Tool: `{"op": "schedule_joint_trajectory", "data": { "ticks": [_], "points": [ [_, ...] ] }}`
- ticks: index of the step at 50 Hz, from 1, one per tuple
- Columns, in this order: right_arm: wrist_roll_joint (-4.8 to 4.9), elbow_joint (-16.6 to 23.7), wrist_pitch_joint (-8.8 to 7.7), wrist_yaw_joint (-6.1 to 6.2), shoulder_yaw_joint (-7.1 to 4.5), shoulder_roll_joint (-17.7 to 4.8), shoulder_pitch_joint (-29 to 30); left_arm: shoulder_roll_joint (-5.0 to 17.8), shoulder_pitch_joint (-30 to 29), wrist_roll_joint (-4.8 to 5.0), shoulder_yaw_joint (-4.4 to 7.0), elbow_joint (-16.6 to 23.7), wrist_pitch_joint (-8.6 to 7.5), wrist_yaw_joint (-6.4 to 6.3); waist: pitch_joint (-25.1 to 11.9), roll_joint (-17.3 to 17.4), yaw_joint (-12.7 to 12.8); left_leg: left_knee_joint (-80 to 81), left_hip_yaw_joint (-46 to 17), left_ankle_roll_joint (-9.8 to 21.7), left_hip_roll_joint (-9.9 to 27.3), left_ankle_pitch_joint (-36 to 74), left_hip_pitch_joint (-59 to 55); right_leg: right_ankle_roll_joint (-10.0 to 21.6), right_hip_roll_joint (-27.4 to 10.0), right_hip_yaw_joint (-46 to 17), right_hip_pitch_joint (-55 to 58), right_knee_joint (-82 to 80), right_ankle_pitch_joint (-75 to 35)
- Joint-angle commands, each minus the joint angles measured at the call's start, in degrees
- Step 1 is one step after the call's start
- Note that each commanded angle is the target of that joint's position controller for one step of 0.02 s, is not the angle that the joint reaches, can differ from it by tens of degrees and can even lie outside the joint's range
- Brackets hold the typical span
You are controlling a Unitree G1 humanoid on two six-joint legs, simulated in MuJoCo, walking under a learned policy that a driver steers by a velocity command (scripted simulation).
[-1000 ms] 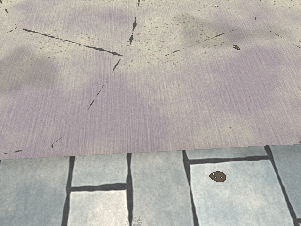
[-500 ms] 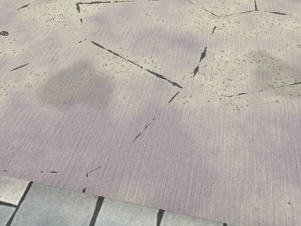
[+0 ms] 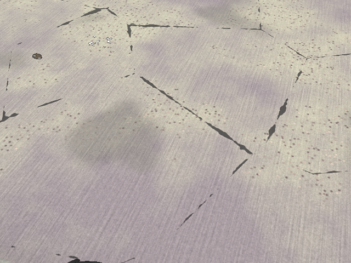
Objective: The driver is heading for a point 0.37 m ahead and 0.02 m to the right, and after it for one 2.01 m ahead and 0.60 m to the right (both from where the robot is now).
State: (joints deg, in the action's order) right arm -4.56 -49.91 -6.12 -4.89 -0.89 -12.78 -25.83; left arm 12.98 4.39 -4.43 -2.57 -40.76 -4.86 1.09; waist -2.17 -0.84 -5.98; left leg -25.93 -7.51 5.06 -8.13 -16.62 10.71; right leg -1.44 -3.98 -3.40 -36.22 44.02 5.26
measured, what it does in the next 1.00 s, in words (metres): goes down: right foot, then left foot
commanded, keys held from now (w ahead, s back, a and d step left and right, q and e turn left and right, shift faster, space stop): w+q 0.12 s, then w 0.12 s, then e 0.76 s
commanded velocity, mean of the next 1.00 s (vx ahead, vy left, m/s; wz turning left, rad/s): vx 0.23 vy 0.00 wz -0.11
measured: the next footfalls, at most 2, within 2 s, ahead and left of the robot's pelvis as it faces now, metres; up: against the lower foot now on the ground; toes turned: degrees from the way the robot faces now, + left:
right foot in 0.06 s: +0.15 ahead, -0.14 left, +0.00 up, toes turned +4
left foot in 0.40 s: +0.30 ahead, +0.15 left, +0.00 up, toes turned +8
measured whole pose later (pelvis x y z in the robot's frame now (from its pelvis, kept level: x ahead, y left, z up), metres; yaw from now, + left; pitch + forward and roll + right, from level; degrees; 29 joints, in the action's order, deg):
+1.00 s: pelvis +0.34 -0.02 -0.11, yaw -11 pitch +2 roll +3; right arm 1.6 -50.1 -2.0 4.1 -2.9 -12.1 -26.0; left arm 13.9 3.8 2.5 4.1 -41.9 1.4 3.9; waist 0.8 -1.9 -7.3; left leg -70.3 13.5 -4.2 12.1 -44.3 22.9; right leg 1.8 -3.6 0.6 -20.3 21.5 -16.7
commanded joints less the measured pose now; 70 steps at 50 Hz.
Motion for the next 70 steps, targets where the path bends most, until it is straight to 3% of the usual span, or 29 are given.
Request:
{"op": "schedule_joint_trajectory", "data": {
  "ticks": [1, 3, 4, 5, 6, 7, 10, 11, 12, 13, 19, 20, 21, 22, 24, 25, 26, 31, 35, 40, 45, 46, 47, 49, 51, 53, 57, 64, 70],
  "points": [
    [-0.91, 9.8, -1.39, -0.31, -2.47, -11.1, 13.3, 7.3, 13.4, -0.73, 2.40, -0.1, -1.52, -0.18, 0.5, 1.4, 11.5, -1.6, -9.8, 7.9, 9.9, 18.0, 27.5, -0.2, 4.1, 4.7, 31.1, 5.8, -4.3],
    [-0.19, 13.9, -2.73, -0.33, -1.80, -8.3, 20.5, 12.5, 35.5, -0.58, 4.95, -5.3, -3.18, -2.15, -3.0, -4.8, 21.9, -23.5, -9.6, 3.5, 4.0, 25.9, 37.1, 4.5, 4.1, 2.9, 51.4, -1.8, 0.3],
    [7.93, 11.0, -0.83, 3.42, -2.81, -5.5, 8.8, 16.8, 27.8, 2.53, 6.55, -0.9, -2.18, -2.22, -9.1, -12.8, 15.8, -40.7, 0.7, -0.7, 0.5, -4.3, 27.4, 6.4, -16.5, -17.5, 45.6, -13.7, -7.1],
    [6.01, 9.2, 0.71, 5.25, -2.20, -3.9, -5.1, 14.3, 21.5, 3.66, 5.47, 2.5, -0.81, -1.32, -9.8, -13.6, 5.5, -51.5, 2.0, -1.2, 3.3, -17.2, 30.6, 10.7, -22.4, -31.3, 45.6, -14.1, -22.4],
    [3.95, 9.9, 2.19, 5.61, -2.57, -5.7, -1.9, 13.3, 20.6, 4.16, 6.07, 2.2, -0.27, -1.42, -8.0, -13.5, 7.3, -58.1, 5.3, -1.4, 3.5, -16.9, 40.1, 18.0, -23.7, -41.0, 43.8, -19.6, -9.2],
    [1.90, 10.8, 3.58, 5.50, -3.02, -6.9, 5.9, 8.9, 18.5, 4.30, 5.08, 2.5, -0.52, -1.09, -0.4, -2.7, 8.0, -57.4, 2.5, -1.4, 7.1, -12.5, 41.3, 19.1, -21.6, -37.2, 35.8, -22.9, -2.4],
    [3.44, 14.7, 6.15, 4.31, -3.00, -5.4, 15.9, 9.4, 16.0, 3.15, 5.96, -0.1, -0.95, -0.55, 8.0, -5.8, 6.8, -42.2, -0.8, -2.5, 9.7, -6.1, 35.9, 14.6, -14.9, -18.6, 22.0, -26.4, -1.9],
    [-3.14, 12.8, 2.22, 1.70, 0.80, 0.7, 11.7, -0.9, 12.9, 1.70, 2.60, 1.0, -3.00, -1.70, -4.4, -3.6, 7.6, -43.4, 2.6, -5.3, 12.3, -9.2, 34.1, 18.2, -13.0, -15.9, 29.4, -27.5, 8.0],
    [3.22, 15.4, 4.77, 2.51, -2.62, -4.5, 18.5, 10.1, 16.3, 3.39, 6.19, -1.9, -1.62, -1.43, 7.8, -6.1, 6.6, -33.4, 2.1, -3.7, 11.1, -1.0, 32.5, 14.6, -12.0, -13.0, 20.8, -29.0, -2.4],
    [3.62, 15.8, 5.70, 2.81, -2.37, -5.7, 19.8, 10.6, 15.3, 3.66, 6.49, -2.4, -0.91, -0.88, 7.8, -4.0, 6.1, -25.8, 4.0, -3.3, 10.5, 2.3, 27.2, 12.5, -10.0, -7.2, 18.7, -29.2, -10.9],
    [1.49, 9.8, 5.53, 2.87, -2.62, -6.1, 7.7, 11.4, 13.5, 5.23, 7.07, -2.9, 1.06, 0.13, -2.3, -2.3, 0.5, -7.5, 10.1, -0.5, 6.0, 19.4, -4.9, 5.3, -1.9, 3.0, 20.4, -13.8, -24.0],
    [0.93, 8.4, 4.78, 3.38, -3.05, -8.3, 4.4, 10.6, 16.0, 5.10, 6.96, -3.3, 1.34, -0.16, -3.5, 1.2, -0.1, -4.0, 9.4, 0.0, 8.3, 30.0, -11.6, 4.4, 1.1, 4.1, 18.2, -4.8, -17.0],
    [0.15, 9.0, 3.71, 3.72, -3.38, -11.7, 1.5, 4.7, 23.5, 5.35, 5.54, -2.3, 1.69, -0.35, -9.4, 14.8, 1.8, -3.3, -6.9, 5.8, 26.7, 56.5, -26.2, 1.6, 6.0, 6.3, 5.9, 14.0, 22.5],
    [3.40, 9.1, 4.32, 4.16, -3.96, -12.5, 0.3, 5.9, 27.8, 4.45, 5.60, -3.9, 3.14, -1.75, -14.2, 14.7, 1.7, -1.4, -12.0, 10.0, 29.8, 57.5, -23.9, 2.4, 6.8, 2.1, 4.0, 21.9, 31.3],
    [3.96, 10.7, 4.43, 4.77, -2.73, -8.3, 9.8, 7.7, 22.0, 3.84, 6.25, -2.9, 4.46, -2.12, -6.2, 8.3, 4.2, 3.2, -7.5, 10.1, 27.3, 43.9, -14.1, 2.8, 3.1, 1.1, 2.3, 22.1, 26.7],
    [1.74, 10.6, 0.91, 3.48, -1.78, -6.3, 5.2, 6.2, 17.2, -1.24, 5.46, -0.2, 1.02, -0.67, -5.5, 10.4, 2.3, 5.3, -10.2, 13.9, 28.7, 22.3, -8.8, 2.3, 0.6, -2.5, -0.8, 30.0, 24.9],
    [1.12, 10.5, 0.09, 3.92, -1.39, -4.1, 6.5, 4.2, 16.4, -1.72, 4.86, -1.2, 0.08, -0.51, -2.4, 4.5, 4.1, 7.2, -8.8, 13.1, 27.9, 18.2, -3.1, 2.4, -0.6, -3.9, 0.0, 28.2, 20.3],
    [0.21, 15.1, -0.24, 6.89, -1.19, -2.8, 15.9, 4.4, 17.4, -1.03, 5.36, -1.0, 0.59, 2.58, -2.2, 4.5, 8.1, 6.5, 5.8, 10.1, 21.5, 25.7, 5.5, 0.0, 0.4, -0.3, 6.4, 24.2, 0.8],
    [1.21, 10.0, -1.63, 8.89, -0.87, -2.7, 2.9, 2.5, 8.6, -1.20, 4.75, 2.5, 0.61, 1.68, -0.7, 2.5, 2.3, 0.0, 3.4, 10.8, 26.2, 20.4, -5.9, -2.7, -5.0, -4.1, -8.9, 7.0, -8.9],
    [-1.11, 7.8, -0.99, 6.79, -0.52, -3.8, 0.7, 2.3, 3.7, -1.55, 4.89, 2.2, 2.78, 2.55, 3.9, 3.8, 1.3, -4.9, 5.0, 6.2, 26.9, -1.4, 13.1, 0.4, -2.9, 3.8, 5.8, -10.2, -25.1],
    [0.76, 1.9, -1.15, 7.57, 0.14, -3.8, -3.1, 2.4, -2.4, -1.80, 5.09, 3.5, 3.81, 1.78, 6.2, 4.5, -1.9, -11.6, 0.1, 2.3, 32.8, -12.7, 5.5, 2.5, -4.9, 1.9, 1.8, -19.9, -18.3],
    [8.06, 3.2, 2.21, 8.90, -5.33, -13.5, 3.2, 5.5, -9.3, 11.90, 7.45, 5.7, 5.47, 3.06, 6.2, 8.0, -2.2, -19.8, 8.6, 2.1, 26.7, -0.1, 13.0, 2.3, 1.0, 1.0, 8.7, -18.2, -15.9],
    [8.14, 4.1, 3.76, 9.50, -5.13, -12.3, 5.3, 4.4, -4.7, 11.99, 7.28, 4.1, 6.23, 3.53, 2.0, 5.6, 0.7, -25.3, 13.1, 0.4, 26.4, 2.9, 11.9, 1.8, 3.4, 4.9, 12.6, -20.3, -21.1],
    [7.33, 3.4, 4.72, 9.75, -4.24, -5.9, 5.3, 5.0, 9.1, 8.05, 9.34, -3.1, 7.20, 2.87, -2.8, 0.1, 6.3, -41.0, 19.0, -3.1, 23.4, -0.5, 19.7, 3.6, 5.4, 9.5, 33.4, -23.7, -30.5],
    [5.29, 6.9, 3.81, 8.44, -3.26, -1.5, 5.2, 15.5, 19.3, 3.84, 11.37, -6.2, 5.97, 1.02, -7.1, -16.3, 9.9, -82.0, 18.2, -11.3, 15.5, -37.1, 49.4, 12.7, -10.0, -6.3, 60.0, -9.0, -80.8],
    [6.34, 11.0, 2.48, 8.33, -2.72, -4.8, 8.2, 17.1, 14.9, 4.34, 10.43, -2.4, 5.88, 0.31, -18.8, -7.9, 10.9, -95.5, 8.3, -11.5, 14.2, -28.6, 55.6, 22.1, -17.8, -14.1, 57.9, -11.3, -71.0],
    [4.62, 11.4, 6.36, 12.16, -2.29, -4.4, 10.9, 11.1, 3.8, 3.14, 6.60, -0.1, 6.91, -1.75, -10.9, 0.6, 4.9, -89.1, 2.6, -11.1, 12.4, -12.4, 49.2, 21.0, -18.6, -21.8, 30.6, -19.4, -27.4],
    [2.60, 20.8, 7.73, 10.47, -1.26, -0.5, 22.4, 9.8, 8.8, 3.61, 5.01, 1.1, 7.54, -6.38, -5.3, -4.2, 6.0, -69.2, 2.7, -13.7, 6.3, 7.6, 49.4, 16.2, -5.5, -20.5, 23.0, -17.0, -12.7],
    [4.32, 23.7, 7.36, 7.66, -1.71, -1.4, 29.1, 13.2, 7.1, 4.32, 7.97, 6.1, 9.97, -7.53, -3.7, -10.0, 8.4, -28.8, 2.4, -11.9, 4.9, 5.2, 27.6, 14.0, -3.9, -25.1, 19.7, -24.1, 11.8]
  ]
}}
